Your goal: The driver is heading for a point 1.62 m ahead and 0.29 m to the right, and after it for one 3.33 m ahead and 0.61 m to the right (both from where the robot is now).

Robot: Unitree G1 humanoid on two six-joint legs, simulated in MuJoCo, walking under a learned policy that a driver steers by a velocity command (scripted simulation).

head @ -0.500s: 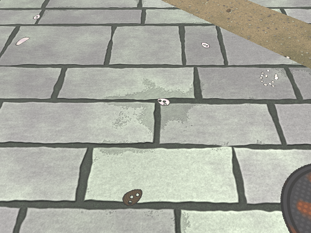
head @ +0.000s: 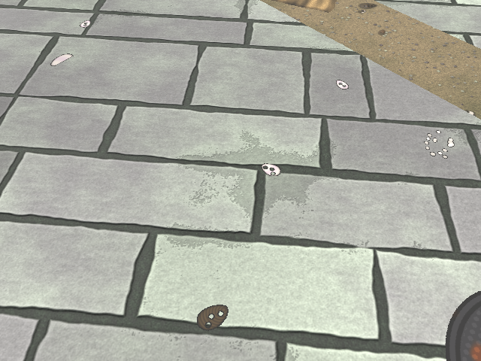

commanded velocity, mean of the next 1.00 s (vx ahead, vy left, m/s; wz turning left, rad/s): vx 0.36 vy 0.00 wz -0.07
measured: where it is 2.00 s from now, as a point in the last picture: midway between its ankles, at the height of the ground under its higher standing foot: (304, 231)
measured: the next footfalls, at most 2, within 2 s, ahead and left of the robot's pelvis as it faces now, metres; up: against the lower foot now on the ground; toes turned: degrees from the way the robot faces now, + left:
left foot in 0.74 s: +0.45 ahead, +0.10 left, +0.00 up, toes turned +0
right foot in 1.28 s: +0.71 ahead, -0.19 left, +0.00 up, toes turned -20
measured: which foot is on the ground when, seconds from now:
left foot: down 0.00-0.28, up 0.30-0.72, down 0.74-1.00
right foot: down 0.00-0.74, up 0.76-1.00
